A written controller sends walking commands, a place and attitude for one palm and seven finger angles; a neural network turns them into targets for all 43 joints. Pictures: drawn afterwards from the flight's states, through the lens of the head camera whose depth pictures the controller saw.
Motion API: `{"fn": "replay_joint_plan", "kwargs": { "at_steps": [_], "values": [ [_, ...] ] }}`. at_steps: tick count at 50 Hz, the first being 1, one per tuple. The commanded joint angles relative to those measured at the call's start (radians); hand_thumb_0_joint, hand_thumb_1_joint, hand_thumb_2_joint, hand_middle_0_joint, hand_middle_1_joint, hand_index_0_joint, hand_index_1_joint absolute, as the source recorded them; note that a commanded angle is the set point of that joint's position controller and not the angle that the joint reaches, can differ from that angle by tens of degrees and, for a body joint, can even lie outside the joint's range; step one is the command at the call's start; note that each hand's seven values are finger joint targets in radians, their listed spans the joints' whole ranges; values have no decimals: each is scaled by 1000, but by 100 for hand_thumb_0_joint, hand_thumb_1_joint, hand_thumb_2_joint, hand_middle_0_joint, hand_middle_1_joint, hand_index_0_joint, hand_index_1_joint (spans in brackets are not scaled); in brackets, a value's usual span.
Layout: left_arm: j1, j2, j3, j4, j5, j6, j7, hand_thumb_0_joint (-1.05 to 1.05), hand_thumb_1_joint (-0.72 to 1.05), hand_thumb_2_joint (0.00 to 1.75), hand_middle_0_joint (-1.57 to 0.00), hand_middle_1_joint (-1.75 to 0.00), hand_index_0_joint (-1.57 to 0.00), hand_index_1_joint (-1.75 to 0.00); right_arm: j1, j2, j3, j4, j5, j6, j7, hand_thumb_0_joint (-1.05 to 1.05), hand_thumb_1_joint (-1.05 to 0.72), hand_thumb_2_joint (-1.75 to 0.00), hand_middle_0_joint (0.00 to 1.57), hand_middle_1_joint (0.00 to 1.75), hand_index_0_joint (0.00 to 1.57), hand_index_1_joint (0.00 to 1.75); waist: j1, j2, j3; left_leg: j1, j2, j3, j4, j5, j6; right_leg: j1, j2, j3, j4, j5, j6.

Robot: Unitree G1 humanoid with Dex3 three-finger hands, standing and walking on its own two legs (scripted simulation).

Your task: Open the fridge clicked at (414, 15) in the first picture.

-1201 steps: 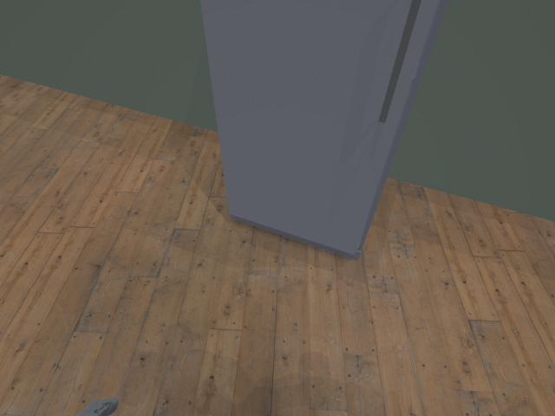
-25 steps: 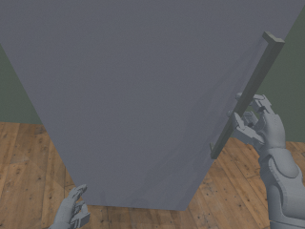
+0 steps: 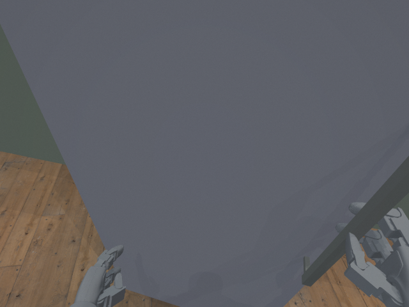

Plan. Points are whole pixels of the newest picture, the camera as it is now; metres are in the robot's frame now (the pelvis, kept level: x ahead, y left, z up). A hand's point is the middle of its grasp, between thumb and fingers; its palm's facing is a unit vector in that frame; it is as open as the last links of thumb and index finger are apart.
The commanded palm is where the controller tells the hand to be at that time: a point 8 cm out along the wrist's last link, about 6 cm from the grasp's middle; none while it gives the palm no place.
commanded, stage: walk backward, drawing the door open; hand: right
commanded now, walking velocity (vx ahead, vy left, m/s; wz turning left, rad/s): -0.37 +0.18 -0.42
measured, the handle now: (347, 225) +0.23 -0.21 +0.14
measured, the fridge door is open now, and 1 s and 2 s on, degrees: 3 2 1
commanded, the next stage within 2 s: stop walking and hold the door back in 0.20 s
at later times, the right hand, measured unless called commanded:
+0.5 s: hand (354, 254) +0.19 -0.21 +0.13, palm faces +0.26 +0.89 -0.37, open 7.4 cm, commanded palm +0.13 -0.25 +0.13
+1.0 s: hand (359, 256) +0.18 -0.21 +0.14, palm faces +0.25 +0.92 -0.32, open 7.3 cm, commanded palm +0.14 -0.26 +0.13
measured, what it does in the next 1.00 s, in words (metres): steps on the spot: right foot, then left foot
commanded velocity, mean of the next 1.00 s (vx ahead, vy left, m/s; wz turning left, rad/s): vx -0.06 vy -0.01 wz -0.04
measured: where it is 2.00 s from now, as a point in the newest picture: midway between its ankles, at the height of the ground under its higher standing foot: outside the picture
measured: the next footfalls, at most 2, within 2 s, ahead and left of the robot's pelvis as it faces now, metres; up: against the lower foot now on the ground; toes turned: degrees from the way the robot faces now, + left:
right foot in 0.20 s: +0.16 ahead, -0.13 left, +0.00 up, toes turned -2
left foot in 0.54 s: +0.06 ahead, +0.06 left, +0.00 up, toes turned -7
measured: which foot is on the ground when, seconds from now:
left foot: down 0.00-0.16, up 0.18-0.52, down 0.54-1.00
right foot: down 0.00-0.02, up 0.04-0.18, down 0.20-0.54, up 0.56-0.96, down 0.98-1.00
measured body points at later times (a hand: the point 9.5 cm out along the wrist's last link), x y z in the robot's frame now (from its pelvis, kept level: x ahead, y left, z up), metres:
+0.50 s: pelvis -0.02 -0.02 -0.04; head -0.02 +0.00 +0.41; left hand +0.18 +0.13 -0.12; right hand +0.17 -0.25 +0.15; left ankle +0.04 +0.06 -0.74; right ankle +0.12 -0.13 -0.76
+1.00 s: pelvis -0.06 -0.03 -0.02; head -0.06 -0.01 +0.43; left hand +0.14 +0.22 -0.10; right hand +0.16 -0.26 +0.15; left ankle +0.02 +0.06 -0.76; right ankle -0.11 -0.16 -0.77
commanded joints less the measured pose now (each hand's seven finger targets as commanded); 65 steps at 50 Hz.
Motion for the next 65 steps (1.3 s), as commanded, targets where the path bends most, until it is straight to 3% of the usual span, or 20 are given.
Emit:
{"fn": "replay_joint_plan", "kwargs": {
  "at_steps": [1, 2, 4, 6, 7, 8, 10, 12, 13, 14, 17, 21, 25, 27, 28, 34, 42, 49, 54, 65],
  "values": [
    [-42, 131, 71, -198, 7, -80, 7, 0, 90, 90, -20, -30, -20, -30, 37, -126, -18, -42, -191, -292, -131, 0, -90, -90, 45, 140, 45, 140, -52, 368, 100, 724, 191, -62, 49, 1298, 151, -863, 145, 23, 590, 199, 41],
    [-38, 114, 86, -235, 9, -97, 11, 0, 90, 90, -20, -30, -20, -30, 30, -200, -28, -80, -199, -354, -128, 0, -90, -90, 45, 140, 45, 140, -89, 486, 87, 794, 358, -194, 109, 1510, 190, -1067, 182, 81, 873, -540, 5],
    [-20, 109, 88, -227, 32, -119, 21, 0, 90, 90, -20, -30, -20, -30, -154, -300, -71, -195, -241, -460, -138, 0, -90, -90, 45, 140, 45, 140, -70, 206, 207, 410, 326, -198, 96, 1277, 94, -859, 80, 194, 787, -573, -36],
    [22, 73, 31, -193, 47, -111, 15, 0, 90, 90, -20, -30, -20, -30, -240, -183, 15, -233, -212, -509, -141, 0, -90, -90, 45, 140, 45, 140, 64, -4, 124, 94, 195, -47, 341, 1186, 15, -331, 46, 138, 111, -155, -53],
    [-17, 86, 31, -154, 45, -75, 8, 0, 90, 90, -20, -30, -20, -30, -186, -164, 26, -208, -219, -500, -151, 0, -90, -90, 45, 140, 45, 140, 97, -204, 1, -178, 25, 29, 610, 377, -47, 134, 30, 183, -263, 426, -63],
    [-61, 130, 76, -151, 58, -54, 3, 0, 90, 90, -20, -30, -20, -30, -182, -146, 91, -254, -231, -499, -153, 0, -90, -90, 45, 140, 45, 140, 71, -307, -95, -261, -65, -94, 828, -269, 4, 274, -103, 233, -155, 817, -39],
    [50, 159, 94, -79, 60, -83, -14, 0, 90, 90, -20, -30, -20, -30, -282, -112, 151, -175, -232, -505, -169, 0, -90, -90, 45, 140, 45, 140, 138, -111, -133, -235, -51, -109, 1077, -449, -1, 209, -152, 221, -144, 756, -45],
    [15, 161, 120, -152, 44, -75, -21, 0, 90, 90, -20, -30, -20, -30, -414, -203, 33, -186, -256, -510, -187, 0, -90, -90, 45, 140, 45, 140, 132, -67, 130, -437, -92, -54, 1215, -514, -28, 72, -193, 317, -227, 656, -99],
    [-94, 155, 100, -167, 50, -101, -9, 0, 90, 90, -20, -30, -20, -30, -185, -211, -20, -143, -227, -523, -181, 0, -90, -90, 45, 140, 45, 140, 65, -144, 135, -492, -49, -164, 1195, -495, -47, -67, -301, 600, -211, 614, -198],
    [-144, 137, 74, -132, 75, -117, 21, 0, 90, 90, -20, -30, -20, -30, -125, -280, -89, -139, -208, -537, -175, 0, -90, -90, 45, 140, 45, 140, 43, -186, 97, -480, 1, -225, 1170, -459, -44, -57, -332, 650, -190, 598, -204],
    [-132, 72, 31, -100, 47, -89, 45, 0, 90, 90, -20, -30, -20, -30, -343, -168, 47, -149, -205, -508, -150, 0, -90, -90, 45, 140, 45, 140, 58, 110, 72, -315, -13, -176, 868, -335, -53, -170, -241, 450, -280, 222, -118],
    [-184, 55, 12, -114, 61, -58, 38, 0, 90, 90, -20, -30, -20, -30, -329, -172, 53, -88, -235, -478, -166, 0, -90, -90, 45, 140, 45, 140, 36, -123, 119, 43, -43, -95, 494, -316, -13, -513, -186, 363, -483, -491, -121],
    [-162, 48, 18, -120, 64, -6, 46, 0, 90, 90, -20, -30, -20, -30, -325, -207, -21, 11, -244, -445, -174, 0, -90, -90, 45, 140, 45, 140, 15, 8, 48, 311, -17, -124, 36, -299, 29, -563, -104, 254, -279, -516, -44],
    [-135, 21, 24, -97, 46, 28, 53, 0, 90, 90, -20, -30, -20, -30, -371, -273, -96, 12, -245, -444, -180, 0, -90, -90, 45, 140, 45, 140, 17, 406, 41, -50, 321, -479, -308, -317, 121, -382, 107, 61, 420, -346, 24],
    [-160, 29, 11, -90, 54, 33, 60, 0, 90, 90, -20, -30, -20, -30, -413, -283, -126, 12, -235, -450, -191, 0, -90, -90, 45, 140, 45, 140, 31, 384, 78, -144, 416, -575, -342, -219, 152, -445, 110, 86, 653, -299, 36],
    [-184, 61, 20, -13, 66, 19, 105, 0, 90, 90, -20, -30, -20, -30, -507, -325, -168, 242, -237, -473, -215, 0, -90, -90, 45, 140, 45, 140, 72, 108, 64, -77, 309, -313, -252, -174, 104, -476, 23, 68, 609, -155, 23],
    [-142, 66, 40, -54, 56, -40, 110, 0, 90, 90, -20, -30, -20, -30, -490, -253, -111, 244, -241, -491, -226, 0, -90, -90, 45, 140, 45, 140, 22, 356, -70, 223, 258, -284, -192, 190, 38, -231, 72, -57, -57, -251, -17],
    [-151, 129, 84, -106, 42, 4, 97, 0, 90, 90, -20, -30, -20, -30, -631, -162, 54, 167, -230, -485, -213, 0, -90, -90, 45, 140, 45, 140, 37, 103, -84, 119, 89, -180, -47, 48, -15, 51, -87, 105, -286, 185, -48],
    [-198, 106, 48, -94, 44, 25, 79, 0, 90, 90, -20, -30, -20, -30, -751, -173, 74, 195, -247, -470, -197, 0, -90, -90, 45, 140, 45, 140, 41, -54, 41, 90, 51, -126, 2, 38, -20, -125, -120, 122, -263, 164, -56],
    [-172, 71, 17, -69, 55, 29, 77, 0, 90, 90, -20, -30, -20, -30, -860, -88, 177, 341, -248, -439, -184, 0, -90, -90, 45, 140, 45, 140, 47, 178, 80, 6, 81, -231, -180, -251, -20, -161, -34, 88, -218, -172, -52]
  ]
}}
